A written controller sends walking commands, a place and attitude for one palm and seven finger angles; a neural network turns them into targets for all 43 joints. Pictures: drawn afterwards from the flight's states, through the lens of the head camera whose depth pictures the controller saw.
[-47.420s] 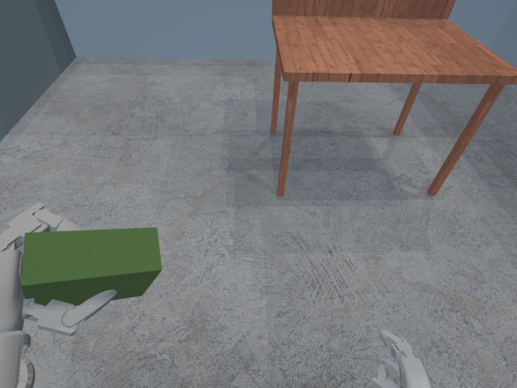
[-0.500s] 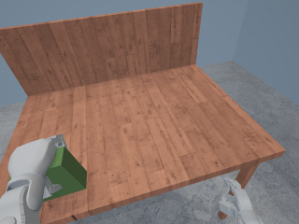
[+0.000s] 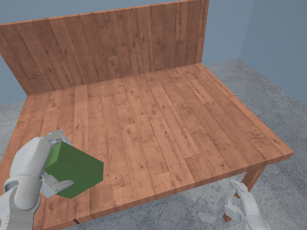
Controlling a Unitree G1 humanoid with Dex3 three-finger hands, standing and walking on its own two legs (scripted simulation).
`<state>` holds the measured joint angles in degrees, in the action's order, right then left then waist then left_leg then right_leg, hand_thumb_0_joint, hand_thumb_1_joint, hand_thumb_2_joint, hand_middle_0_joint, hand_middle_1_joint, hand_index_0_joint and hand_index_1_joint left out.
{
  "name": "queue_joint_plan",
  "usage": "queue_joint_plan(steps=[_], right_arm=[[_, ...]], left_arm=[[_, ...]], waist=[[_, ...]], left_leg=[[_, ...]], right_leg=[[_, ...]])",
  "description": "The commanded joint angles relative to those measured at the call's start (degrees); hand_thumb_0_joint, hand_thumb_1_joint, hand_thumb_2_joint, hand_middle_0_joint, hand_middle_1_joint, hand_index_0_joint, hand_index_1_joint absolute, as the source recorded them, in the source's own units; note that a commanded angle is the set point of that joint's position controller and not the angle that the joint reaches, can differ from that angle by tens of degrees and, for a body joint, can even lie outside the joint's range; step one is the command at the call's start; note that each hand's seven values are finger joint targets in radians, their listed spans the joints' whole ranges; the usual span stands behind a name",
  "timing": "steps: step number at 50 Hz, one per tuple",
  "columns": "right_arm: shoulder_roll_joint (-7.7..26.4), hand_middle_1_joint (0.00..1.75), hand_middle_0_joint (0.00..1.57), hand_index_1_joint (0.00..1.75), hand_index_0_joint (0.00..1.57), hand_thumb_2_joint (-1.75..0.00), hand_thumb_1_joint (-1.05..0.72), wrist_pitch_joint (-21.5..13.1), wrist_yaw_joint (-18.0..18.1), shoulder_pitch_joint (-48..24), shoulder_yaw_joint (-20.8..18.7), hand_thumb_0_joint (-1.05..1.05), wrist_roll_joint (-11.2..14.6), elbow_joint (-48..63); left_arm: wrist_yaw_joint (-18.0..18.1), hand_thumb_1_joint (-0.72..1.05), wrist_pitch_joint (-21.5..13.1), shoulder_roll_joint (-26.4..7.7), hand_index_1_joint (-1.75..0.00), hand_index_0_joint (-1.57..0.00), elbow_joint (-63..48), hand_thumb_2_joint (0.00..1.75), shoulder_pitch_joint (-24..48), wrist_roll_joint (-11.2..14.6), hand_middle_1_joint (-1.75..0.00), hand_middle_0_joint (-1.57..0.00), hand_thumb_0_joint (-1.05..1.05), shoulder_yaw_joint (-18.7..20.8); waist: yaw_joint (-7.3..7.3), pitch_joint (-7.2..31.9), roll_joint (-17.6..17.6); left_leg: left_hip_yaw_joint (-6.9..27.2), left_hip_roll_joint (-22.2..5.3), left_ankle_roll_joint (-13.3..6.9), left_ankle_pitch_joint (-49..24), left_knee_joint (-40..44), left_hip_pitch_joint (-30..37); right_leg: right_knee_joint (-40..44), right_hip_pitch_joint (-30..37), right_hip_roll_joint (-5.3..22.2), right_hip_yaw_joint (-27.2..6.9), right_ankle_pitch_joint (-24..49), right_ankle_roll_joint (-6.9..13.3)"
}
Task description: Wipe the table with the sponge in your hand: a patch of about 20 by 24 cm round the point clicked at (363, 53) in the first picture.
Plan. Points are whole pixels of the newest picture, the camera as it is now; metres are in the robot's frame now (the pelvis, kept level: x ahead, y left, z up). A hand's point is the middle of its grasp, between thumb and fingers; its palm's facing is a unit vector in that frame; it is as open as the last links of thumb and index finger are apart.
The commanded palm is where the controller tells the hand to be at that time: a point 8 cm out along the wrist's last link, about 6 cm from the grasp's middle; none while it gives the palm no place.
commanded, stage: step back with the hand held close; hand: left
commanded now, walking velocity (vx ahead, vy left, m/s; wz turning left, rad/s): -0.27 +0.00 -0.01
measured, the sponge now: (74, 175) +0.21 +0.24 +0.07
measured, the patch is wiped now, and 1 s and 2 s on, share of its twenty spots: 1.00 1.00 1.00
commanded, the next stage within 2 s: stop stepping back and stand still in 1.46 s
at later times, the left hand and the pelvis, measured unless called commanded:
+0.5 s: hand (43, 165) +0.18 +0.27 +0.15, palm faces +0.36 -0.84 -0.41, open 9.7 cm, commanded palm +0.13 +0.31 +0.17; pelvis -0.03 +0.03 -0.02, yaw +1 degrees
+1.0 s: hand (24, 176) +0.15 +0.28 +0.16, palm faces +0.43 -0.82 -0.39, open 9.7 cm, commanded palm +0.10 +0.31 +0.17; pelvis -0.06 +0.03 -0.02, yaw +0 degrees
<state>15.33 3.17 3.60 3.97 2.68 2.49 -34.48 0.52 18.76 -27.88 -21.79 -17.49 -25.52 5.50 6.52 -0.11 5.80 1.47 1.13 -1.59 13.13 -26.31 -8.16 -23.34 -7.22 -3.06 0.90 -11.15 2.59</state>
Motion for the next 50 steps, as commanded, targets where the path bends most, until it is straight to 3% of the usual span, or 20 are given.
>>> queue_joint_plan(steps=[1, 4, 6, 9, 14, 18, 20, 22, 26, 30, 33, 35, 38, 40, 42, 43, 44, 45, 47, 50], right_arm=[[3.2, 0.30, 0.20, 0.30, 0.20, -0.90, -0.90, -5.6, 1.5, 0.5, -1.2, 0.00, -0.5, 13.5], [5.2, 0.30, 0.20, 0.30, 0.20, -0.90, -0.90, -6.1, 1.9, 1.8, -2.0, 0.00, -1.4, 13.1], [5.4, 0.30, 0.20, 0.30, 0.20, -0.90, -0.90, -6.1, 1.7, 2.4, -2.5, 0.00, -1.4, 13.3], [5.4, 0.30, 0.20, 0.30, 0.20, -0.90, -0.90, -6.4, 1.8, 2.5, -3.2, 0.00, -1.5, 12.6], [5.9, 0.30, 0.20, 0.30, 0.20, -0.90, -0.90, -6.8, 2.1, 2.4, -3.8, 0.00, -1.1, 12.6], [6.4, 0.30, 0.20, 0.30, 0.20, -0.90, -0.90, -7.8, 1.9, 2.9, -3.9, 0.00, -1.3, 12.8], [7.0, 0.30, 0.20, 0.30, 0.20, -0.90, -0.90, -8.5, 2.0, 2.7, -4.0, 0.00, -1.9, 12.6], [7.2, 0.30, 0.20, 0.30, 0.20, -0.90, -0.90, -9.3, 2.0, 3.2, -4.3, 0.00, -2.3, 12.6], [7.1, 0.30, 0.20, 0.30, 0.20, -0.90, -0.90, -10.4, 1.9, 4.0, -4.6, 0.00, -2.8, 11.8], [6.6, 0.30, 0.20, 0.30, 0.20, -0.90, -0.90, -10.2, 1.7, 4.6, -4.6, 0.00, -2.2, 11.3], [5.7, 0.30, 0.20, 0.30, 0.20, -0.90, -0.90, -9.6, 1.5, 4.6, -4.4, 0.00, -2.1, 11.1], [5.1, 0.30, 0.20, 0.30, 0.20, -0.90, -0.90, -9.1, 1.4, 4.6, -4.3, 0.00, -2.1, 10.4], [5.1, 0.30, 0.20, 0.30, 0.20, -0.90, -0.90, -8.4, 1.3, 3.6, -4.6, 0.00, -1.8, 11.6], [5.5, 0.30, 0.20, 0.30, 0.20, -0.90, -0.90, -8.3, 1.5, 2.9, -4.8, 0.00, -2.0, 12.2], [6.4, 0.30, 0.20, 0.30, 0.20, -0.90, -0.90, -9.2, 1.5, 1.9, -5.0, 0.00, -2.7, 12.5], [6.1, 0.30, 0.20, 0.30, 0.20, -0.90, -0.90, -9.7, 1.5, 2.0, -5.1, 0.00, -3.4, 11.9], [5.5, 0.30, 0.20, 0.30, 0.20, -0.90, -0.90, -10.1, 1.5, 2.1, -5.2, 0.00, -3.6, 11.3], [4.6, 0.30, 0.20, 0.30, 0.20, -0.90, -0.90, -10.6, 1.3, 3.2, -5.3, 0.00, -3.5, 10.5], [4.5, 0.30, 0.20, 0.30, 0.20, -0.90, -0.90, -11.3, 1.0, 4.1, -5.1, 0.00, -3.2, 9.4], [4.6, 0.30, 0.20, 0.30, 0.20, -0.90, -0.90, -11.9, 0.7, 3.1, -4.1, 0.00, -3.1, 8.5]], left_arm=[[5.3, 0.10, -19.0, -6.2, -1.60, -1.20, -14.8, 1.30, 3.8, 29.5, -1.60, -1.20, 0.00, 17.1], [6.7, 0.10, -23.9, -9.1, -1.60, -1.20, -25.4, 1.30, -2.9, 31.1, -1.60, -1.20, 0.00, 21.8], [6.8, 0.10, -25.1, -5.7, -1.60, -1.20, -25.3, 1.30, -7.3, 31.1, -1.60, -1.20, 0.00, 20.8], [7.2, 0.10, -25.8, -6.7, -1.60, -1.20, -23.4, 1.30, -7.6, 31.0, -1.60, -1.20, 0.00, 22.7], [7.2, 0.10, -26.6, -5.3, -1.60, -1.20, -20.2, 1.30, -6.0, 30.9, -1.60, -1.20, 0.00, 20.9], [7.8, 0.10, -27.8, -4.7, -1.60, -1.20, -23.4, 1.30, -6.7, 29.8, -1.60, -1.20, 0.00, 20.0], [8.2, 0.10, -28.8, -5.2, -1.60, -1.20, -25.5, 1.30, -6.6, 28.9, -1.60, -1.20, 0.00, 20.9], [8.3, 0.10, -29.1, -5.1, -1.60, -1.20, -25.4, 1.30, -7.0, 28.1, -1.60, -1.20, 0.00, 22.1], [7.7, 0.10, -29.5, -4.0, -1.60, -1.20, -23.7, 1.30, -5.2, 27.3, -1.60, -1.20, 0.00, 22.0], [7.2, 0.10, -29.4, -2.9, -1.60, -1.20, -20.8, 1.30, -4.2, 27.5, -1.60, -1.20, 0.00, 20.7], [7.7, 0.10, -29.4, -3.4, -1.60, -1.20, -21.1, 1.30, -2.9, 28.4, -1.60, -1.20, 0.00, 19.5], [8.1, 0.10, -29.8, -3.6, -1.60, -1.20, -23.4, 1.30, -2.8, 28.8, -1.60, -1.20, 0.00, 19.2], [8.6, 0.10, -30.1, -5.4, -1.60, -1.20, -26.6, 1.30, -5.3, 29.0, -1.60, -1.20, 0.00, 21.4], [9.0, 0.10, -30.6, -6.0, -1.60, -1.20, -28.6, 1.30, -7.8, 28.7, -1.60, -1.20, 0.00, 23.3], [8.9, 0.10, -30.8, -5.2, -1.60, -1.20, -29.2, 1.30, -6.8, 27.5, -1.60, -1.20, 0.00, 23.9], [8.8, 0.10, -30.7, -5.3, -1.60, -1.20, -28.5, 1.30, -5.4, 26.9, -1.60, -1.20, 0.00, 24.3], [8.8, 0.10, -30.5, -5.8, -1.60, -1.20, -28.8, 1.30, -3.7, 26.9, -1.60, -1.20, 0.00, 24.2], [8.7, 0.10, -30.4, -4.2, -1.60, -1.20, -27.6, 1.30, -3.7, 27.0, -1.60, -1.20, 0.00, 23.0], [8.4, 0.10, -29.8, -2.1, -1.60, -1.20, -25.1, 1.30, -4.7, 27.8, -1.60, -1.20, 0.00, 21.0], [7.8, 0.10, -29.6, -0.6, -1.60, -1.20, -24.5, 1.30, -4.3, 27.7, -1.60, -1.20, 0.00, 18.3]], waist=[[-5.00, 6.3, -15.5], [-5.34, 12.5, 1.2], [-5.31, 13.1, 4.6], [-5.60, 11.3, 1.2], [-6.57, 8.4, -5.2], [-6.41, 7.3, -2.2], [-6.02, 7.0, 3.9], [-5.71, 7.8, 3.5], [-5.88, 6.4, 3.7], [-6.61, 5.5, -3.0], [-7.35, 5.4, -9.8], [-8.03, 7.9, -8.9], [-7.64, 9.6, -7.2], [-6.94, 9.8, 0.6], [-6.68, 8.8, 8.1], [-6.57, 8.0, 9.5], [-6.70, 7.9, 9.9], [-6.28, 8.8, 6.3], [-6.00, 10.1, 3.0], [-5.81, 10.9, 5.1]], left_leg=[[4.7, -2.0, -1.8, 2.1, -6.1, 1.6], [6.0, -5.2, -1.7, -6.2, -5.2, -0.8], [8.1, -7.0, -2.0, -11.8, -4.2, -4.7], [9.7, -8.2, -1.7, -14.6, -3.9, -7.8], [9.8, -7.3, -1.3, -1.7, -5.0, -12.0], [11.3, -7.0, -2.2, 8.7, -2.6, -16.6], [14.4, -8.4, -3.2, 15.1, 3.2, -20.7], [17.1, -10.2, -4.7, 17.4, 6.6, -25.2], [17.7, -11.6, -5.5, 17.6, 7.7, -26.7], [13.0, -8.5, -4.0, 20.5, 0.5, -26.5], [8.2, -4.6, -1.3, 16.8, -12.2, -19.0], [6.9, -4.3, -0.2, 12.1, -16.7, -13.9], [7.8, -5.6, -0.5, 8.9, -12.7, -14.2], [11.8, -9.1, -2.1, 10.5, -3.2, -16.0], [18.7, -14.7, -5.1, 20.0, 7.7, -24.1], [20.7, -17.1, -6.5, 19.1, 10.9, -27.0], [20.9, -17.9, -6.8, 12.7, 10.7, -23.1], [18.6, -17.5, -6.5, 3.4, 7.8, -16.7], [15.1, -16.6, -5.4, -8.3, 4.7, -7.8], [13.3, -15.9, -3.9, -17.6, 2.9, -3.0]], right_leg=[[7.1, -11.8, 10.9, -11.1, 2.2, 1.3], [-1.3, -8.3, 12.2, -9.6, 12.6, 1.4], [-5.0, -7.3, 10.4, -7.0, 12.9, 0.3], [-6.2, -8.3, 9.2, -5.6, 11.2, -0.3], [-3.9, -11.4, 10.4, -7.0, 6.3, 0.6], [-4.9, -11.9, 9.0, -6.4, 0.2, 0.5], [-9.4, -9.1, 5.6, -4.0, -2.8, -0.7], [-13.2, -4.0, 2.8, -2.8, -2.2, -2.1], [-14.5, -3.1, 1.6, -2.9, -3.9, -2.8], [-9.2, -5.5, 5.4, -6.5, 1.0, -0.9], [-0.2, -17.5, 13.7, -15.7, -2.6, 3.2], [-0.1, -19.8, 16.7, -16.3, 2.1, 5.1], [-4.0, -18.0, 15.5, -13.8, 7.4, 3.8], [-10.1, -16.6, 9.5, -7.9, 1.6, 0.8], [-20.8, -10.8, 2.2, -3.2, -7.7, -2.5], [-27.1, -9.0, 0.8, -3.1, -10.4, -3.4], [-30.8, -12.2, 0.9, -3.7, -12.8, -3.5], [-29.8, -15.8, 1.2, -3.9, -14.6, -3.4], [-21.7, -18.5, 1.3, -3.3, -15.6, -3.4], [-8.9, -15.0, 1.4, -3.3, -9.1, -3.4]])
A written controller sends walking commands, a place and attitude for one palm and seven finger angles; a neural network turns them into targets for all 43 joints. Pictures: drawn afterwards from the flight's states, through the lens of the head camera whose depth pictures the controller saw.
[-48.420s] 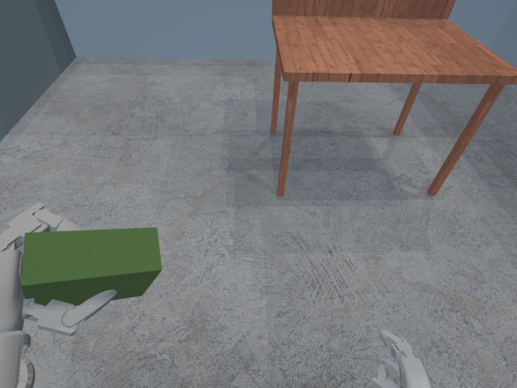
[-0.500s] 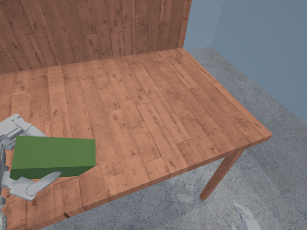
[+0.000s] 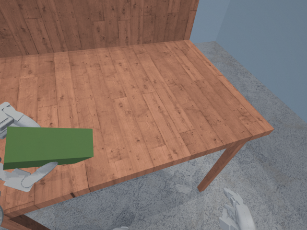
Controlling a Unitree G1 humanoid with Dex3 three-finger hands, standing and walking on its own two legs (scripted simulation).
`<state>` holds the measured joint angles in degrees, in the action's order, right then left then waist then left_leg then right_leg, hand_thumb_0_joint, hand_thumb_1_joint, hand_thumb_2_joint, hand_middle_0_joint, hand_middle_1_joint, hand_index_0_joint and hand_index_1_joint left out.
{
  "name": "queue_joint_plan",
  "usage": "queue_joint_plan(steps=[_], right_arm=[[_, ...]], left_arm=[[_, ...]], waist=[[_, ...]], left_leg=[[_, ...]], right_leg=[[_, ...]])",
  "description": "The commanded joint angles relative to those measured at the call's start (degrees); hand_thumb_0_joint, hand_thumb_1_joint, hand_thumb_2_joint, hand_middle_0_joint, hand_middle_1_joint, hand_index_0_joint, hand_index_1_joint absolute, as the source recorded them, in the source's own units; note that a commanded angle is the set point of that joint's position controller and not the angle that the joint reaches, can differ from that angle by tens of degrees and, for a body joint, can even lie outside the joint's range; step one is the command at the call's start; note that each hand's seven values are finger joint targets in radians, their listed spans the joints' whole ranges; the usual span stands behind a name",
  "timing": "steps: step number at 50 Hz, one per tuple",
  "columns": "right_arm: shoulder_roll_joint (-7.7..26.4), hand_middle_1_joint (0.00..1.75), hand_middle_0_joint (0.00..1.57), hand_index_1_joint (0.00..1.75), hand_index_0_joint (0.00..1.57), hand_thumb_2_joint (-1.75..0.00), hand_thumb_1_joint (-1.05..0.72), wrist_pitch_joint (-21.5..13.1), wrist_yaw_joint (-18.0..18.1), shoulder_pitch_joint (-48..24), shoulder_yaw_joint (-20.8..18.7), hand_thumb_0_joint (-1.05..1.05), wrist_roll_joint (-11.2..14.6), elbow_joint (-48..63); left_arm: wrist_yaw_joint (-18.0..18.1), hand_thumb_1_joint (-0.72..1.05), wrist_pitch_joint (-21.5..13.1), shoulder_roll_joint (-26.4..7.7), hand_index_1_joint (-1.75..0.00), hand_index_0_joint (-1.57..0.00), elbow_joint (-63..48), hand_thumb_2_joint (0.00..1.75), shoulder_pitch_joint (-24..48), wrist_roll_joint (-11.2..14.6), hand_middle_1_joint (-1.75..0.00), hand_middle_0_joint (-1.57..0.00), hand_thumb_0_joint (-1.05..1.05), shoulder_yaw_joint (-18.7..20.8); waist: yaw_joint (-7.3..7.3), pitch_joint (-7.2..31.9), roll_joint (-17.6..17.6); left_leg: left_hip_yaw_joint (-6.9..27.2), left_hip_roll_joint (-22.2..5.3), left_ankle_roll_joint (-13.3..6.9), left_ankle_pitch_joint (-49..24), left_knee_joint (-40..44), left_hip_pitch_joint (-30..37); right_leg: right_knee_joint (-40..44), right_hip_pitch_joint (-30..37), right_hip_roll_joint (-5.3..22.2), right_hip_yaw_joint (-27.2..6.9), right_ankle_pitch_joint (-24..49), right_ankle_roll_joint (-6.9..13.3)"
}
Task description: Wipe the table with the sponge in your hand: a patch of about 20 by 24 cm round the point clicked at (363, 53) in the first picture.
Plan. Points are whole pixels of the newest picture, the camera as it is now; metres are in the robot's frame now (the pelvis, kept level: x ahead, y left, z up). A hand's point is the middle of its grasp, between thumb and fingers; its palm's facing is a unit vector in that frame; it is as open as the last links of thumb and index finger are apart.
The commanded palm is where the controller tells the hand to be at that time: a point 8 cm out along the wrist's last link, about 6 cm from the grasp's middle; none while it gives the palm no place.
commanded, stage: step back with the hand held close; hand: left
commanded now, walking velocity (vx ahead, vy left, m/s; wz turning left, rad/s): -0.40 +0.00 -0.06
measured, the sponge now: (60, 148) +0.23 +0.22 +0.14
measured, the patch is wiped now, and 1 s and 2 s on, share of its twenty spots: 1.00 1.00 1.00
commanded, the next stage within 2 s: stop stepping back and stand still in 0.46 s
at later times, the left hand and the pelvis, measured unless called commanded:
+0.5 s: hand (1, 220) +0.10 +0.23 +0.17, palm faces +0.35 -0.87 -0.36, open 9.7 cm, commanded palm +0.05 +0.27 +0.19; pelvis -0.12 +0.00 +0.00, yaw -2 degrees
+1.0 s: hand out of the picture -0.09 +0.21 +0.17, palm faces +0.41 -0.85 -0.33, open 9.7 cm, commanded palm -0.13 +0.24 +0.19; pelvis -0.29 -0.03 -0.01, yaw -1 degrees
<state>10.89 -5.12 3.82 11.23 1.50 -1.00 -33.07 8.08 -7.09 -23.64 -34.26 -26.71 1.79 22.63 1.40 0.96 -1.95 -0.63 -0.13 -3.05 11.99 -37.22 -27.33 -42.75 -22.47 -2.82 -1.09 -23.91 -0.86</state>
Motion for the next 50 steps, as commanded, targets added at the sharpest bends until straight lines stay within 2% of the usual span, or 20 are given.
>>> queue_joint_plan(steps=[1, 5, 8, 11, 14, 16, 19, 27, 30, 31, 32, 34, 36, 41, 43, 44, 45, 46, 48, 50], right_arm=[[9.4, 0.30, 0.20, 0.30, 0.20, -0.90, -0.90, -3.5, 0.4, -4.8, -2.8, 0.00, 0.5, 7.0], [9.3, 0.30, 0.20, 0.30, 0.20, -0.90, -0.90, -2.5, 0.4, -5.3, -4.0, 0.00, 1.8, 8.1], [7.5, 0.30, 0.20, 0.30, 0.20, -0.90, -0.90, -0.7, 0.7, -5.5, -4.2, 0.00, 2.2, 8.8], [5.5, 0.30, 0.20, 0.30, 0.20, -0.90, -0.90, 0.9, 0.5, -7.1, -2.0, 0.00, 1.7, 9.5], [7.7, 0.30, 0.20, 0.30, 0.20, -0.90, -0.90, 1.0, 1.6, -6.4, -3.2, 0.00, 2.0, 9.5], [9.7, 0.30, 0.20, 0.30, 0.20, -0.90, -0.90, -0.3, 1.2, -5.7, -4.9, 0.00, 2.1, 10.4], [9.0, 0.30, 0.20, 0.30, 0.20, -0.90, -0.90, -3.4, -0.3, -2.4, -4.8, 0.00, 0.4, 8.0], [10.1, 0.30, 0.20, 0.30, 0.20, -0.90, -0.90, -4.8, -0.5, -4.0, -4.1, 0.00, 1.5, 7.6], [9.8, 0.30, 0.20, 0.30, 0.20, -0.90, -0.90, -4.6, -0.6, -3.2, -3.8, 0.00, 2.0, 8.6], [9.2, 0.30, 0.20, 0.30, 0.20, -0.90, -0.90, -4.4, -0.7, -3.3, -3.7, 0.00, 2.1, 8.8], [9.3, 0.30, 0.20, 0.30, 0.20, -0.90, -0.90, -4.2, -0.5, -1.0, -5.1, 0.00, 3.2, 8.7], [7.5, 0.30, 0.20, 0.30, 0.20, -0.90, -0.90, -3.1, -0.7, -4.3, -2.7, 0.00, 2.9, 7.5], [6.4, 0.30, 0.20, 0.30, 0.20, -0.90, -0.90, -1.5, -0.5, -5.5, -1.4, 0.00, 2.4, 5.6], [8.2, 0.30, 0.20, 0.30, 0.20, -0.90, -0.90, -3.5, 0.0, -3.0, -2.0, 0.00, 2.8, 5.3], [9.0, 0.30, 0.20, 0.30, 0.20, -0.90, -0.90, -4.4, 0.6, -0.5, -2.1, 0.00, 2.5, 6.1], [10.6, 0.30, 0.20, 0.30, 0.20, -0.90, -0.90, -5.1, 0.9, -0.3, -3.1, 0.00, 2.4, 7.5], [8.7, 0.30, 0.20, 0.30, 0.20, -0.90, -0.90, -7.0, 0.9, -0.3, -3.4, 0.00, 2.3, 7.6], [8.2, 0.30, 0.20, 0.30, 0.20, -0.90, -0.90, -7.2, 0.1, -0.8, -3.4, 0.00, 2.8, 6.9], [7.2, 0.30, 0.20, 0.30, 0.20, -0.90, -0.90, -7.7, -1.5, -1.0, -2.3, 0.00, 3.1, 0.9], [8.7, 0.30, 0.20, 0.30, 0.20, -0.90, -0.90, -7.8, -0.6, -0.2, -2.9, 0.00, 3.2, 1.1]], left_arm=[[-0.1, 0.10, -3.9, -5.1, -1.60, -1.20, -11.6, 1.30, 5.4, 0.4, -1.60, -1.20, 0.00, 1.0], [-0.8, 0.10, -4.4, -6.1, -1.60, -1.20, -9.8, 1.30, 2.4, 0.8, -1.60, -1.20, 0.00, 2.4], [0.5, 0.10, -5.0, -9.5, -1.60, -1.20, -12.7, 1.30, 1.7, 1.9, -1.60, -1.20, 0.00, 4.1], [0.8, 0.10, -4.4, -10.6, -1.60, -1.20, -12.7, 1.30, 2.9, 1.6, -1.60, -1.20, 0.00, 5.9], [1.2, 0.10, -4.6, -10.9, -1.60, -1.20, -11.3, 1.30, 0.4, 1.6, -1.60, -1.20, 0.00, 6.6], [1.3, 0.10, -5.3, -9.1, -1.60, -1.20, -15.0, 1.30, 0.0, 2.0, -1.60, -1.20, 0.00, 5.9], [0.7, 0.10, -5.2, -9.2, -1.60, -1.20, -19.8, 1.30, 1.0, 1.6, -1.60, -1.20, 0.00, 5.8], [1.2, 0.10, -2.1, -6.1, -1.60, -1.20, -11.0, 1.30, 3.3, 0.9, -1.60, -1.20, 0.00, 2.7], [0.3, 0.10, -3.2, -6.6, -1.60, -1.20, -7.4, 1.30, 2.9, 0.1, -1.60, -1.20, 0.00, 3.9], [0.3, 0.10, -3.7, -8.3, -1.60, -1.20, -7.5, 1.30, 4.6, 0.0, -1.60, -1.20, 0.00, 4.5], [0.3, 0.10, -3.0, -8.2, -1.60, -1.20, -5.5, 1.30, 3.6, 0.5, -1.60, -1.20, 0.00, 3.6], [-0.3, 0.10, -1.9, -8.8, -1.60, -1.20, -6.9, 1.30, 7.0, 1.6, -1.60, -1.20, 0.00, 3.7], [-0.5, 0.10, -1.0, -8.5, -1.60, -1.20, -5.0, 1.30, 9.1, 1.7, -1.60, -1.20, 0.00, 2.4], [-0.7, 0.10, -1.2, -9.6, -1.60, -1.20, -8.8, 1.30, 9.0, 1.9, -1.60, -1.20, 0.00, 3.4], [-0.4, 0.10, -2.0, -9.8, -1.60, -1.20, -12.8, 1.30, 9.3, 1.8, -1.60, -1.20, 0.00, 4.3], [0.0, 0.10, -1.9, -10.0, -1.60, -1.20, -12.4, 1.30, 6.9, 1.9, -1.60, -1.20, 0.00, 5.3], [-0.3, 0.10, -2.9, -10.8, -1.60, -1.20, -16.9, 1.30, 10.1, 0.0, -1.60, -1.20, 0.00, 5.2], [0.0, 0.10, -3.4, -11.4, -1.60, -1.20, -14.7, 1.30, 14.1, 0.1, -1.60, -1.20, 0.00, 4.6], [-0.9, 0.10, -4.1, -7.9, -1.60, -1.20, -3.0, 1.30, 13.8, 0.0, -1.60, -1.20, 0.00, 2.2], [-1.2, 0.10, -4.0, -7.1, -1.60, -1.20, 0.5, 1.30, 15.6, 0.5, -1.60, -1.20, 0.00, 1.4]], waist=[[-0.46, 9.9, 12.2], [-0.90, 11.6, 2.4], [-1.38, 10.7, -8.4], [-2.42, 8.6, -4.1], [-2.99, 9.5, 2.2], [-1.35, 12.6, 15.3], [-1.70, 16.6, 18.1], [-1.23, 5.8, 14.2], [-0.68, 5.7, 8.3], [-0.78, 4.8, -0.4], [-1.04, 7.9, -16.3], [-3.30, 6.7, -8.6], [-5.03, 3.5, -3.9], [-3.09, 9.0, -4.6], [-3.09, 13.0, 6.3], [-2.29, 12.3, 19.0], [-2.18, 13.6, 26.4], [-4.95, 3.6, 29.9], [-2.33, -8.9, 10.2], [-1.65, -6.4, 7.0]], left_leg=[[14.9, -14.6, -2.1, -16.3, 12.7, 15.6], [8.8, -8.4, 1.1, 1.2, 3.3, 7.3], [3.3, -0.9, 4.9, 13.3, -24.7, 6.4], [4.7, -3.3, 4.1, 15.5, -17.4, -0.8], [2.9, -4.2, 3.1, 0.0, 7.6, 7.0], [16.6, -17.6, -3.0, -27.9, 13.5, 16.7], [16.4, -18.6, -5.5, -49.6, 8.6, 28.1], [12.0, -15.4, -2.2, 5.0, 15.8, 1.8], [6.7, -9.3, 0.1, 24.6, 3.0, -3.8], [1.0, -4.1, 2.3, 24.4, -12.6, -4.0], [0.0, 1.5, 4.6, 20.1, -34.4, -1.7], [6.1, -1.3, 4.2, 11.5, -47.3, 0.9], [3.3, -2.6, 3.7, 7.9, -44.5, 3.4], [-0.6, -1.8, -1.0, 17.7, -6.8, 12.8], [-3.0, -2.0, -2.2, 18.7, 12.3, 14.5], [5.8, -7.7, -4.6, 20.9, 22.6, 12.9], [2.8, -11.2, -6.1, -4.0, 20.1, 14.3], [18.0, -16.6, -9.4, 0.1, 23.5, 4.1], [17.8, -19.7, -10.0, 6.1, 21.6, -0.3], [13.0, -17.3, -7.4, 6.5, 18.0, 0.4]], right_leg=[[14.6, 2.8, 1.5, -1.7, 7.2, 0.3], [18.2, 8.6, 7.5, -4.8, 24.3, 4.0], [25.0, -4.1, 23.6, -16.8, 31.0, 12.7], [17.8, 3.2, 21.7, -12.1, 48.5, 10.3], [8.8, 4.2, 16.3, -7.4, 44.4, 5.1], [-2.3, -5.8, 4.3, -1.2, 8.9, -0.4], [-11.9, -15.2, 2.1, -3.7, -6.6, -0.9], [4.7, 6.1, 1.2, 0.0, 5.9, -0.4], [17.9, 11.8, 2.7, 1.9, 13.0, 1.2], [23.3, 8.0, 8.9, -3.1, 15.2, 5.2], [29.0, -0.7, 21.0, -21.0, 8.1, 11.9], [26.3, -10.4, 21.0, -18.7, 7.3, 12.3], [26.0, -20.1, 18.0, -10.7, -3.2, 8.5], [21.0, -15.8, 15.9, -7.9, -7.5, 4.3], [7.7, -7.4, 10.2, -3.2, -6.8, 2.6], [-10.3, -7.2, 2.9, 3.6, -3.6, 1.1], [-27.5, -11.0, -2.1, 9.7, -2.9, -1.5], [-39.2, -18.3, 2.4, 1.1, -2.8, -0.5], [-37.3, -25.4, 7.5, -6.5, 0.4, 1.1], [-18.4, -15.1, 7.7, -2.0, 0.6, 1.2]])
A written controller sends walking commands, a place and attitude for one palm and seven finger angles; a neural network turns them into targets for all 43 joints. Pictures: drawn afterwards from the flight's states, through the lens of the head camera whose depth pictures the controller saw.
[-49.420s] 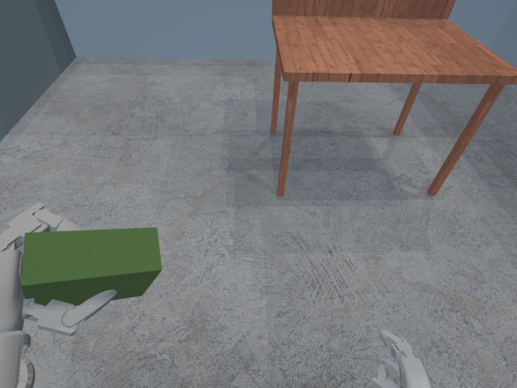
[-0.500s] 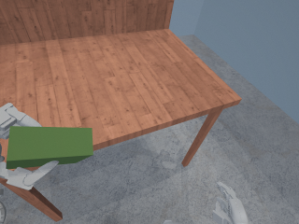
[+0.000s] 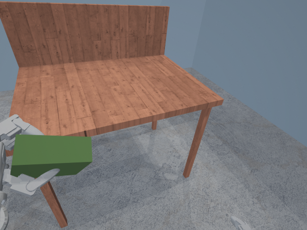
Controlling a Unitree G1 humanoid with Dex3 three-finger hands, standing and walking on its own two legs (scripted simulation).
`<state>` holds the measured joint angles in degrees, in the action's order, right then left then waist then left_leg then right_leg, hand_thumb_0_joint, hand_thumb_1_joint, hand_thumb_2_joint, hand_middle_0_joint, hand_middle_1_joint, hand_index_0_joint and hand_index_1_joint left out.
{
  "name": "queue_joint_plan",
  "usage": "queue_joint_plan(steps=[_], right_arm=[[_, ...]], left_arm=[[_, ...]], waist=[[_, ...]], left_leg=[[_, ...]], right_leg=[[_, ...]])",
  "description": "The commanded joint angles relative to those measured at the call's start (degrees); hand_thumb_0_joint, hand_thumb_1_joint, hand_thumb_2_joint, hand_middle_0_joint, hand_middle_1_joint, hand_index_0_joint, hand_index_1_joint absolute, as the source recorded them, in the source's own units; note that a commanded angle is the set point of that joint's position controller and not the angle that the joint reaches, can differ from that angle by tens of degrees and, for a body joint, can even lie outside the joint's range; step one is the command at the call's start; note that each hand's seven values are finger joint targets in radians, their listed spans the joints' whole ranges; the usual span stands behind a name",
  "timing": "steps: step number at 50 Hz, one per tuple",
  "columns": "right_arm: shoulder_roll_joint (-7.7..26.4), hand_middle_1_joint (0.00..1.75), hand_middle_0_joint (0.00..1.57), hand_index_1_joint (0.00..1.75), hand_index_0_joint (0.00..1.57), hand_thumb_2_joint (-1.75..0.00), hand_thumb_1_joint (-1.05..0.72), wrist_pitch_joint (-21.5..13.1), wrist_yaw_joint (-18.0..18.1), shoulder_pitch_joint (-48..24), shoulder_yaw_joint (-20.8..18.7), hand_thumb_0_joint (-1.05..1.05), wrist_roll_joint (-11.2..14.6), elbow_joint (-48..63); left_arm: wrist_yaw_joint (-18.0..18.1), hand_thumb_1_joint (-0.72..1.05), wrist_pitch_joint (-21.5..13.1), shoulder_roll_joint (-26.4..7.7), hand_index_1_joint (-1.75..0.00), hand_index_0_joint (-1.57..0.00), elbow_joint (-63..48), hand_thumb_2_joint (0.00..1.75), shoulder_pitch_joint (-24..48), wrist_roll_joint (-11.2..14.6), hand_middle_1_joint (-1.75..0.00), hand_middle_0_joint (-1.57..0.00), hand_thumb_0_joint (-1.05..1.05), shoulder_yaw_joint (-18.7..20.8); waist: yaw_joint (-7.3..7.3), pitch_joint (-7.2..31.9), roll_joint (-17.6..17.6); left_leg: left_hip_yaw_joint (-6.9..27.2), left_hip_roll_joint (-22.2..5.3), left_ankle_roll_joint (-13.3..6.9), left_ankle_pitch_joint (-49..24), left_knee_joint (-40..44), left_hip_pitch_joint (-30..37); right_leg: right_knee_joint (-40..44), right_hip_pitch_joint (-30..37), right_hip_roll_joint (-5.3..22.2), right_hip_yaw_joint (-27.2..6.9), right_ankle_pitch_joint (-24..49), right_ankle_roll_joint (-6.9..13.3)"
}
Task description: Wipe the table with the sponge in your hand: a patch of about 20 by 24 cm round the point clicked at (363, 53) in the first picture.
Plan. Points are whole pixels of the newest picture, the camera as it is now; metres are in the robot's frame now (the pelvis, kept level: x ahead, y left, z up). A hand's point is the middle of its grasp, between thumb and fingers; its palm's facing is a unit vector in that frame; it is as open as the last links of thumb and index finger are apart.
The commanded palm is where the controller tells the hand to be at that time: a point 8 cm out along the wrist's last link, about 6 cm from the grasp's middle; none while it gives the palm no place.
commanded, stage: stop stepping back and stand still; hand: left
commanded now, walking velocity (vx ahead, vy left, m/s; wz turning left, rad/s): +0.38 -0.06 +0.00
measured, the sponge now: (62, 157) +0.22 +0.21 +0.16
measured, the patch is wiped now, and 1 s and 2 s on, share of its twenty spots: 1.00 1.00 1.00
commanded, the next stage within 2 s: stand and wait in 1.16 s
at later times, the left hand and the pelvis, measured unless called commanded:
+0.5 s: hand (25, 202) +0.11 +0.21 +0.20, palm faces +0.44 -0.83 -0.34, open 9.7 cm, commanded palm +0.06 +0.24 +0.21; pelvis -0.10 -0.04 +0.01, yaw +0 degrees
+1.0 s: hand out of the picture +0.06 +0.17 +0.19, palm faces +0.44 -0.82 -0.37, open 9.7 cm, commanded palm +0.00 +0.21 +0.21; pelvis -0.14 -0.08 +0.01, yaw +3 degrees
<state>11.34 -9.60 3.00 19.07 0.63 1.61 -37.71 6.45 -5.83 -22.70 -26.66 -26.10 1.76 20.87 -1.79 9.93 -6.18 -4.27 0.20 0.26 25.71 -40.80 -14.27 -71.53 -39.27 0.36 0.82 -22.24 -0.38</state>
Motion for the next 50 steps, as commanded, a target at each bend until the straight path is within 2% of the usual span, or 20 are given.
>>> queue_joint_plan(steps=[1, 4, 5, 7, 8, 10, 14, 16, 20, 25, 26, 27, 28, 31, 37, 40, 42, 45, 47, 50], right_arm=[[8.8, 0.30, 0.20, 0.30, 0.20, -0.90, -0.90, -2.7, 0.5, -8.1, -1.8, 0.00, 0.2, 6.0], [9.7, 0.30, 0.20, 0.30, 0.20, -0.90, -0.90, -1.6, 0.5, -9.2, -1.6, 0.00, 0.4, 9.2], [9.8, 0.30, 0.20, 0.30, 0.20, -0.90, -0.90, -1.2, 0.3, -10.7, -2.0, 0.00, 0.5, 10.8], [8.4, 0.30, 0.20, 0.30, 0.20, -0.90, -0.90, -0.3, -0.1, -9.6, -3.0, 0.00, 1.2, 11.0], [8.9, 0.30, 0.20, 0.30, 0.20, -0.90, -0.90, 0.0, -0.9, -10.1, -3.2, 0.00, 1.0, 9.9], [6.7, 0.30, 0.20, 0.30, 0.20, -0.90, -0.90, 1.1, -1.2, -12.1, -1.7, 0.00, 1.0, 8.7], [6.9, 0.30, 0.20, 0.30, 0.20, -0.90, -0.90, 0.1, 1.3, -11.3, -0.5, 0.00, 0.1, 9.0], [9.2, 0.30, 0.20, 0.30, 0.20, -0.90, -0.90, -1.3, 1.5, -12.1, -1.2, 0.00, -0.3, 10.9], [6.1, 0.30, 0.20, 0.30, 0.20, -0.90, -0.90, -2.4, 0.0, -9.6, -0.8, 0.00, 0.8, 6.5], [9.1, 0.30, 0.20, 0.30, 0.20, -0.90, -0.90, -1.5, 0.9, -12.1, -1.2, 0.00, -0.1, 9.8], [9.2, 0.30, 0.20, 0.30, 0.20, -0.90, -0.90, -1.1, 0.8, -12.0, -1.4, 0.00, -0.2, 10.2], [8.7, 0.30, 0.20, 0.30, 0.20, -0.90, -0.90, -0.4, 0.6, -12.7, -1.9, 0.00, -0.2, 10.9], [7.9, 0.30, 0.20, 0.30, 0.20, -0.90, -0.90, 0.0, 0.4, -13.5, -2.4, 0.00, 0.4, 11.8], [7.7, 0.30, 0.20, 0.30, 0.20, -0.90, -0.90, 0.9, -0.2, -11.8, -2.5, 0.00, 0.3, 8.9], [5.7, 0.30, 0.20, 0.30, 0.20, -0.90, -0.90, -0.1, 2.8, -12.0, -0.8, 0.00, -0.8, 9.5], [9.4, 0.30, 0.20, 0.30, 0.20, -0.90, -0.90, -1.1, 3.4, -11.6, -2.3, 0.00, -0.6, 11.2], [8.0, 0.30, 0.20, 0.30, 0.20, -0.90, -0.90, -1.6, 2.2, -10.4, -2.4, 0.00, -0.4, 9.9], [8.4, 0.30, 0.20, 0.30, 0.20, -0.90, -0.90, -1.3, 1.7, -12.9, -1.6, 0.00, -0.6, 10.0], [8.0, 0.30, 0.20, 0.30, 0.20, -0.90, -0.90, -0.2, 1.1, -14.1, -2.8, 0.00, -0.7, 11.4], [7.0, 0.30, 0.20, 0.30, 0.20, -0.90, -0.90, 0.5, 0.6, -12.4, -2.3, 0.00, -0.8, 8.6]], left_arm=[[0.1, 0.10, -4.6, -7.2, -1.60, -1.20, -4.4, 1.30, 13.6, 1.0, -1.60, -1.20, 0.00, 2.9], [-0.7, 0.10, -3.3, -5.3, -1.60, -1.20, -3.9, 1.30, 10.5, 0.9, -1.60, -1.20, 0.00, 1.3], [-0.9, 0.10, -3.3, -6.0, -1.60, -1.20, -6.2, 1.30, 10.4, 1.2, -1.60, -1.20, 0.00, 1.5], [-0.7, 0.10, -4.3, -10.3, -1.60, -1.20, -10.5, 1.30, 10.7, 2.1, -1.60, -1.20, 0.00, 5.8], [-0.9, 0.10, -5.0, -10.3, -1.60, -1.20, -14.4, 1.30, 12.0, 2.0, -1.60, -1.20, 0.00, 5.1], [-1.0, 0.10, -4.9, -10.5, -1.60, -1.20, -17.4, 1.30, 10.6, 2.1, -1.60, -1.20, 0.00, 5.5], [1.2, 0.10, -3.8, -10.1, -1.60, -1.20, -19.1, 1.30, 10.0, 2.0, -1.60, -1.20, 0.00, 5.4], [2.0, 0.10, -4.5, -11.0, -1.60, -1.20, -18.9, 1.30, 13.9, 1.2, -1.60, -1.20, 0.00, 6.7], [1.9, 0.10, -4.0, -8.6, -1.60, -1.20, -7.8, 1.30, 11.2, 0.5, -1.60, -1.20, 0.00, 4.2], [0.9, 0.10, -3.3, -6.1, -1.60, -1.20, -7.8, 1.30, 8.7, 1.5, -1.60, -1.20, 0.00, 2.2], [0.8, 0.10, -3.0, -5.9, -1.60, -1.20, -7.5, 1.30, 7.2, 1.1, -1.60, -1.20, 0.00, 2.0], [0.5, 0.10, -2.8, -6.7, -1.60, -1.20, -8.3, 1.30, 7.3, 0.8, -1.60, -1.20, 0.00, 2.0], [0.3, 0.10, -3.3, -9.7, -1.60, -1.20, -11.3, 1.30, 9.9, 0.9, -1.60, -1.20, 0.00, 3.3], [0.1, 0.10, -4.7, -11.5, -1.60, -1.20, -16.6, 1.30, 10.6, 2.1, -1.60, -1.20, 0.00, 5.6], [3.1, 0.10, -4.4, -9.9, -1.60, -1.20, -17.7, 1.30, 5.6, 1.9, -1.60, -1.20, 0.00, 5.0], [4.0, 0.10, -4.1, -8.3, -1.60, -1.20, -16.1, 1.30, 5.5, 1.8, -1.60, -1.20, 0.00, 4.9], [3.8, 0.10, -3.5, -8.0, -1.60, -1.20, -12.3, 1.30, 6.2, 1.0, -1.60, -1.20, 0.00, 4.3], [2.9, 0.10, -3.0, -6.3, -1.60, -1.20, -6.9, 1.30, 2.8, 1.3, -1.60, -1.20, 0.00, 3.0], [1.8, 0.10, -3.4, -7.4, -1.60, -1.20, -8.5, 1.30, 5.8, 1.2, -1.60, -1.20, 0.00, 2.2], [1.6, 0.10, -4.8, -9.5, -1.60, -1.20, -13.2, 1.30, 7.5, 1.8, -1.60, -1.20, 0.00, 4.5]], waist=[[1.15, -13.2, 12.5], [1.05, -8.3, 11.1], [1.69, -5.7, 4.4], [1.35, 1.7, -14.2], [1.40, 0.5, -12.3], [-0.07, -5.0, 2.1], [-0.57, -3.4, 12.1], [0.01, -5.5, 32.2], [0.63, -11.2, 11.4], [2.28, -7.3, 15.9], [3.15, -6.4, 11.0], [3.30, -6.3, -1.1], [2.42, -3.9, -13.1], [0.54, -7.7, 0.0], [0.45, -2.6, 6.1], [1.53, -0.7, 24.0], [0.29, -8.2, 20.8], [3.07, -10.6, 5.3], [1.94, -9.0, -12.1], [0.35, -7.3, 1.4]], left_leg=[[13.8, -15.9, -9.5, -4.8, 19.0, -14.0], [7.1, -7.0, -6.7, 7.8, 1.5, -15.0], [3.5, -2.9, -5.5, 9.7, -10.6, -18.4], [4.2, 0.7, -2.8, 2.0, -35.0, -20.1], [8.3, -1.2, -2.4, -1.4, -38.3, -18.2], [8.5, -5.2, -3.9, -2.3, -30.7, -10.4], [3.2, -3.0, -5.6, 1.5, 7.2, 5.3], [29.0, -18.4, -14.0, 19.2, 30.0, -4.9], [24.3, -18.1, -14.1, 6.7, 24.5, -7.0], [10.7, -10.4, -7.6, 11.4, 15.9, -15.8], [6.7, -6.4, -6.2, 11.5, 6.1, -19.0], [1.1, -0.8, -4.5, 8.1, -13.0, -23.7], [2.0, 1.5, -3.1, 4.1, -31.5, -26.2], [9.5, -5.0, -2.5, -5.5, -33.9, -21.0], [-1.7, -1.1, -4.5, -0.6, 7.9, 3.1], [18.4, -13.2, -10.6, 1.7, 23.1, 4.4], [23.3, -15.6, -12.5, 4.7, 26.6, -3.7], [10.5, -8.0, -6.1, 2.6, 11.6, -15.4], [4.4, 0.6, -2.1, 1.5, -16.7, -19.5], [7.1, -3.5, -1.6, -4.2, -15.9, -12.8]], right_leg=[[19.0, 10.4, 3.1, -0.9, 0.9, 0.5], [40.5, 26.1, -1.7, 7.1, 8.4, -0.1], [43.7, 29.4, 1.2, 3.5, 7.4, 2.2], [54.3, 24.8, 17.2, -24.0, 1.6, 10.9], [56.7, 18.1, 18.2, -27.9, -5.6, 12.2], [55.1, 1.7, 17.8, -21.3, -13.2, 11.4], [38.4, -2.9, 8.2, -5.1, -14.6, 6.2], [-0.2, -3.7, -3.9, 3.2, -9.4, 0.2], [-1.8, -6.0, 3.7, -4.4, -1.3, 0.4], [35.6, 26.1, -0.5, 6.6, -0.6, 0.7], [41.8, 32.3, -1.5, 7.4, 2.9, 1.3], [48.3, 33.7, 4.9, -1.9, 3.5, 4.7], [57.0, 30.2, 18.1, -23.6, -1.3, 9.9], [60.7, 11.5, 21.7, -26.6, -20.1, 12.0], [50.8, 8.7, 12.8, -10.1, -20.5, 6.5], [21.3, 11.2, -1.2, 4.9, -6.6, 0.1], [17.4, 8.4, 1.3, -0.4, -5.8, -0.2], [46.8, 29.0, 1.2, 0.1, 4.6, 0.0], [63.9, 25.2, 18.9, -28.8, -12.9, 7.0], [62.4, 18.1, 18.1, -22.9, -13.2, 7.8]])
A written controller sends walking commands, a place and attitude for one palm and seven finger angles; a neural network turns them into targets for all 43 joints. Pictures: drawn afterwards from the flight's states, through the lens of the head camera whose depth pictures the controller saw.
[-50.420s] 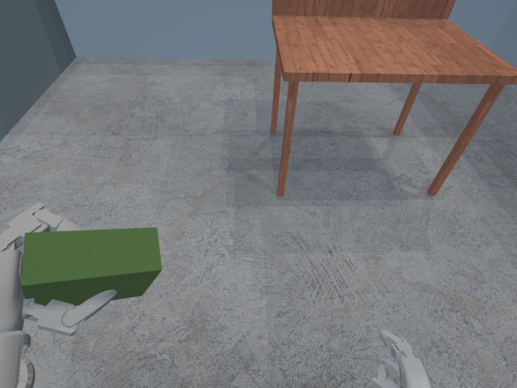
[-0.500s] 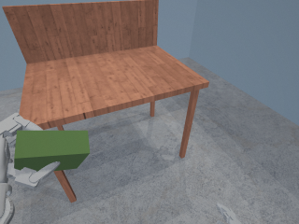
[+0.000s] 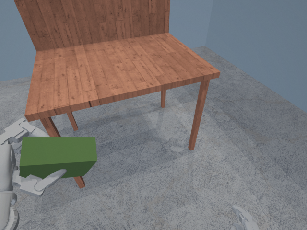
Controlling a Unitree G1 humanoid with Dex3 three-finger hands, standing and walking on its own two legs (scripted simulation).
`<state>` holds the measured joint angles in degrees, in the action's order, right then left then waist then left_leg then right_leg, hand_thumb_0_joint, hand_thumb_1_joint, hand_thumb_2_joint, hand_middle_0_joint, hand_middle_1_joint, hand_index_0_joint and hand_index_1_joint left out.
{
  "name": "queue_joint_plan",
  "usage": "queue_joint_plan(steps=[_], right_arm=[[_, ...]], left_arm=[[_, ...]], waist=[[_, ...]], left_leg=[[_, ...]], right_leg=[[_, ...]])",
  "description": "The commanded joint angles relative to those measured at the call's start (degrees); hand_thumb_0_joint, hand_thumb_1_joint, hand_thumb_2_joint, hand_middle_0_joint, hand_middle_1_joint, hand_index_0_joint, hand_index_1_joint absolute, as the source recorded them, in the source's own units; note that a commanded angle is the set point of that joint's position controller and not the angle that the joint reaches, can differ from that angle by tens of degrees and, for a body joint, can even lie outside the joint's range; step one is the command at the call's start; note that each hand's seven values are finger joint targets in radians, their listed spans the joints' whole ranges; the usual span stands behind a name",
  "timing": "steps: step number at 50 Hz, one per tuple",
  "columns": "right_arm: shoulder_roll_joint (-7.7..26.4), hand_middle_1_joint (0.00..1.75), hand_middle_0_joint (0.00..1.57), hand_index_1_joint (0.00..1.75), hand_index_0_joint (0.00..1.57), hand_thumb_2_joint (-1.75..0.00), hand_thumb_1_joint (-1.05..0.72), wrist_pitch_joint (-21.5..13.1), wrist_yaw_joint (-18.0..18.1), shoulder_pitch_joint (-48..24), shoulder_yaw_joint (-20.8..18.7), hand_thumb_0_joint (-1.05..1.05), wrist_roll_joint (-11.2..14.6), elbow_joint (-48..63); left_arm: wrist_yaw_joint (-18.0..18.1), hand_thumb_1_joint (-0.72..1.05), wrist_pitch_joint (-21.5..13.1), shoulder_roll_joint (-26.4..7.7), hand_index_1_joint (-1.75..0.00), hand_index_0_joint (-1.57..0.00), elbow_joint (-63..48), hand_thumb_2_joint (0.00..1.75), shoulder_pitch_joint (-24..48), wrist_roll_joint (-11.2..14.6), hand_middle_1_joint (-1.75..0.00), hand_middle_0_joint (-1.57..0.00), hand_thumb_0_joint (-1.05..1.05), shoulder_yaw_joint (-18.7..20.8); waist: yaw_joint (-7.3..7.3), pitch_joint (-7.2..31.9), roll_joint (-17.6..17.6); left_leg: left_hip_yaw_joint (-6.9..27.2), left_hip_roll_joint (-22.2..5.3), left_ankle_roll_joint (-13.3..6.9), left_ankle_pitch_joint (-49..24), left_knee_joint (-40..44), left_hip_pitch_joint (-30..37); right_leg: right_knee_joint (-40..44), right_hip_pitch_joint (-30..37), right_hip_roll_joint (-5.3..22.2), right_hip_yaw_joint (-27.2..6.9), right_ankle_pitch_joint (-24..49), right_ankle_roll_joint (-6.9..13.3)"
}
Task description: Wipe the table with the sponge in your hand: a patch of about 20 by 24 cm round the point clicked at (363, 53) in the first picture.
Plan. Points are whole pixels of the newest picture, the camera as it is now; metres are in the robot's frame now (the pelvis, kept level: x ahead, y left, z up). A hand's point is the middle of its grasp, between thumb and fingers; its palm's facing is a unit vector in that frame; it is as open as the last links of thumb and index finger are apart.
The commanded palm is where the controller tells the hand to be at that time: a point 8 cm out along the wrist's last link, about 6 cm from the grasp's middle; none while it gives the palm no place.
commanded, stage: stop stepping back and stand still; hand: left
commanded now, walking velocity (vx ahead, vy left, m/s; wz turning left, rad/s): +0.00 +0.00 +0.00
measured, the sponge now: (69, 158) +0.23 +0.19 +0.14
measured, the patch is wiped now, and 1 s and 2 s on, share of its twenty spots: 1.00 1.00 1.00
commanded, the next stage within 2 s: stand and wait in 0.16 s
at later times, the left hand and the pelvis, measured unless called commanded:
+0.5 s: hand (26, 153) +0.23 +0.27 +0.17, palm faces +0.40 -0.86 -0.32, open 9.7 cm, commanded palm +0.18 +0.31 +0.20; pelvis +0.02 +0.03 +0.02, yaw -1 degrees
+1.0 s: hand (20, 143) +0.25 +0.29 +0.17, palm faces +0.40 -0.86 -0.31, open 9.7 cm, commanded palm +0.20 +0.33 +0.20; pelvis +0.04 +0.05 +0.02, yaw -1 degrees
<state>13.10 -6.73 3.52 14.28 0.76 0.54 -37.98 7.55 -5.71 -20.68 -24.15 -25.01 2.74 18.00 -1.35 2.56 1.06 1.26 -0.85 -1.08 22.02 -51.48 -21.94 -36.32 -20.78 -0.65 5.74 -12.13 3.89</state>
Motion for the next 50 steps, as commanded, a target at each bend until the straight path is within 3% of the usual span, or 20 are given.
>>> queue_joint_plan(steps=[1, 3, 4, 5, 6, 7, 8, 9, 10, 12, 15, 17, 20, 23, 29, 40, 47, 50], right_arm=[[4.8, 0.30, 0.20, 0.30, 0.20, -0.90, -0.90, -2.1, 0.2, -7.3, -2.1, 0.00, 0.2, 9.1], [3.8, 0.30, 0.20, 0.30, 0.20, -0.90, -0.90, -2.1, 1.0, -7.8, -1.5, 0.00, -0.2, 10.0], [4.0, 0.30, 0.20, 0.30, 0.20, -0.90, -0.90, -2.2, 1.6, -8.1, -1.4, 0.00, -0.3, 10.6], [4.7, 0.30, 0.20, 0.30, 0.20, -0.90, -0.90, -2.3, 1.9, -8.0, -1.4, 0.00, -0.5, 10.7], [5.7, 0.30, 0.20, 0.30, 0.20, -0.90, -0.90, -2.5, 2.1, -8.3, -1.7, 0.00, -0.7, 11.1], [6.6, 0.30, 0.20, 0.30, 0.20, -0.90, -0.90, -2.8, 2.2, -8.6, -1.8, 0.00, -0.6, 11.5], [6.9, 0.30, 0.20, 0.30, 0.20, -0.90, -0.90, -3.0, 2.2, -8.7, -2.2, 0.00, 0.1, 11.8], [6.0, 0.30, 0.20, 0.30, 0.20, -0.90, -0.90, -3.1, 2.3, -8.5, -1.8, 0.00, 0.5, 11.8], [5.4, 0.30, 0.20, 0.30, 0.20, -0.90, -0.90, -3.2, 2.2, -8.9, -1.5, 0.00, 0.5, 11.6], [5.5, 0.30, 0.20, 0.30, 0.20, -0.90, -0.90, -3.4, 1.8, -8.9, -1.7, 0.00, 0.1, 11.4], [5.2, 0.30, 0.20, 0.30, 0.20, -0.90, -0.90, -3.4, 1.2, -8.6, -1.6, 0.00, -0.1, 10.4], [5.3, 0.30, 0.20, 0.30, 0.20, -0.90, -0.90, -3.2, 1.2, -8.7, -1.6, 0.00, -0.3, 10.3], [5.5, 0.30, 0.20, 0.30, 0.20, -0.90, -0.90, -3.1, 1.4, -9.7, -1.3, 0.00, -0.6, 11.0], [5.6, 0.30, 0.20, 0.30, 0.20, -0.90, -0.90, -2.9, 1.3, -10.0, -1.3, 0.00, -0.5, 11.4], [5.9, 0.30, 0.20, 0.30, 0.20, -0.90, -0.90, -2.7, 1.1, -10.0, -1.7, 0.00, -0.3, 12.0], [5.5, 0.30, 0.20, 0.30, 0.20, -0.90, -0.90, -1.2, 1.1, -10.6, -1.6, 0.00, -0.2, 11.5], [5.5, 0.30, 0.20, 0.30, 0.20, -0.90, -0.90, -0.5, 1.1, -11.0, -1.5, 0.00, -0.3, 11.5], [5.6, 0.30, 0.20, 0.30, 0.20, -0.90, -0.90, -0.3, 1.2, -11.3, -1.4, 0.00, -0.3, 11.6]], left_arm=[[0.8, 0.10, -5.1, -11.7, -1.60, -1.20, -17.2, 1.30, 6.0, 0.7, -1.60, -1.20, 0.00, 7.4], [1.9, 0.10, -4.7, -11.1, -1.60, -1.20, -18.5, 1.30, 4.0, 0.2, -1.60, -1.20, 0.00, 7.0], [2.3, 0.10, -4.5, -10.1, -1.60, -1.20, -17.9, 1.30, 3.5, 0.2, -1.60, -1.20, 0.00, 6.3], [2.6, 0.10, -4.5, -9.9, -1.60, -1.20, -18.3, 1.30, 4.3, 0.2, -1.60, -1.20, 0.00, 5.6], [2.9, 0.10, -4.6, -9.8, -1.60, -1.20, -18.1, 1.30, 4.7, 0.4, -1.60, -1.20, 0.00, 5.4], [3.3, 0.10, -4.8, -9.4, -1.60, -1.20, -18.1, 1.30, 5.4, 0.2, -1.60, -1.20, 0.00, 5.4], [3.6, 0.10, -4.6, -9.6, -1.60, -1.20, -17.6, 1.30, 5.5, 0.1, -1.60, -1.20, 0.00, 6.0], [3.5, 0.10, -4.3, -9.9, -1.60, -1.20, -16.6, 1.30, 4.5, 0.1, -1.60, -1.20, 0.00, 6.1], [3.5, 0.10, -3.9, -8.4, -1.60, -1.20, -14.6, 1.30, 4.1, -0.2, -1.60, -1.20, 0.00, 5.3], [3.2, 0.10, -3.9, -8.1, -1.60, -1.20, -13.1, 1.30, 4.3, -0.3, -1.60, -1.20, 0.00, 4.9], [2.7, 0.10, -3.6, -7.9, -1.60, -1.20, -12.4, 1.30, 5.5, -0.2, -1.60, -1.20, 0.00, 3.7], [2.9, 0.10, -3.7, -8.4, -1.60, -1.20, -14.2, 1.30, 6.4, -0.2, -1.60, -1.20, 0.00, 3.9], [3.2, 0.10, -3.9, -8.9, -1.60, -1.20, -16.0, 1.30, 5.5, -0.3, -1.60, -1.20, 0.00, 4.6], [3.4, 0.10, -4.1, -8.5, -1.60, -1.20, -15.5, 1.30, 5.2, -0.2, -1.60, -1.20, 0.00, 5.0], [3.0, 0.10, -4.5, -7.7, -1.60, -1.20, -15.3, 1.30, 3.6, 0.2, -1.60, -1.20, 0.00, 4.7], [2.7, 0.10, -4.9, -7.8, -1.60, -1.20, -15.6, 1.30, 4.0, 0.4, -1.60, -1.20, 0.00, 4.8], [2.7, 0.10, -4.8, -7.5, -1.60, -1.20, -14.5, 1.30, 4.8, 0.4, -1.60, -1.20, 0.00, 4.5], [2.7, 0.10, -4.8, -7.6, -1.60, -1.20, -14.8, 1.30, 5.5, 0.2, -1.60, -1.20, 0.00, 4.3]], waist=[[-0.02, 0.7, -4.9], [0.37, 3.4, -5.4], [0.06, 3.1, -3.7], [0.13, 2.9, -0.7], [0.57, 1.7, 3.3], [1.16, 1.9, 7.4], [1.77, 3.6, 8.0], [1.47, 3.4, 7.6], [1.26, 0.8, 5.4], [1.15, 0.6, 0.2], [0.66, 0.3, -5.0], [0.57, 1.4, -3.2], [1.20, 1.7, 2.4], [1.53, 1.9, 3.4], [1.57, 4.8, 3.8], [1.68, 4.6, 3.1], [1.53, 3.7, 2.4], [1.61, 3.3, 3.8]], left_leg=[[0.4, -2.8, -0.6, -0.5, 0.8, -1.3], [-2.7, -1.6, -1.6, -1.1, 13.4, 7.4], [-2.8, -1.4, -1.9, -2.5, 19.8, 10.5], [-1.5, -1.4, -2.4, -0.2, 24.0, 12.9], [3.8, -4.5, -3.9, 4.3, 28.6, 10.7], [8.7, -7.7, -5.2, 5.8, 32.6, 7.8], [9.4, -9.1, -5.0, 6.5, 33.2, 4.9], [8.7, -8.1, -4.2, 10.9, 34.0, 2.5], [7.1, -6.6, -3.5, 10.7, 33.0, 0.3], [3.8, -4.0, -2.4, 3.3, 27.3, 1.6], [1.6, -2.1, -1.7, -0.5, 21.4, 5.9], [1.6, -2.5, -1.7, -2.8, 23.0, 7.9], [4.1, -4.6, -2.2, -3.2, 29.2, 6.8], [5.0, -5.5, -2.1, -4.5, 31.7, 4.7], [3.9, -5.1, -1.1, -15.1, 30.3, 7.1], [3.4, -5.7, -0.2, -19.2, 30.6, 8.2], [2.7, -4.9, -0.2, -12.8, 30.9, 7.0], [3.1, -5.0, -0.1, -12.1, 31.9, 6.7]], right_leg=[[26.3, -1.8, 18.3, -24.5, -21.5, 3.5], [24.5, -2.5, 15.9, -19.9, -21.2, 2.5], [22.3, -2.2, 14.1, -17.3, -20.0, 1.7], [20.0, -3.5, 11.6, -16.1, -21.4, 0.2], [16.3, -3.1, 8.2, -14.0, -21.0, -1.3], [11.5, 0.0, 4.4, -10.9, -14.8, -2.9], [9.2, 4.6, 2.8, -8.5, -9.3, -4.2], [10.1, 5.4, 3.1, -8.9, -10.6, -4.4], [12.0, 6.0, 3.1, -9.1, -10.1, -4.2], [16.5, 5.8, 4.9, -12.4, -9.3, -3.2], [22.2, 1.0, 8.9, -17.2, -15.6, -1.6], [21.4, 1.5, 9.4, -16.1, -13.6, -1.1], [16.9, 4.6, 5.9, -12.2, -7.7, -2.4], [14.2, 8.5, 4.0, -9.7, -0.9, -3.2], [12.1, 12.6, 4.3, -8.6, 9.9, -3.2], [11.5, 13.1, 3.9, -7.7, 12.7, -3.4], [13.8, 12.5, 4.3, -9.2, 9.5, -3.2], [13.5, 12.3, 3.9, -8.7, 8.6, -3.3]])
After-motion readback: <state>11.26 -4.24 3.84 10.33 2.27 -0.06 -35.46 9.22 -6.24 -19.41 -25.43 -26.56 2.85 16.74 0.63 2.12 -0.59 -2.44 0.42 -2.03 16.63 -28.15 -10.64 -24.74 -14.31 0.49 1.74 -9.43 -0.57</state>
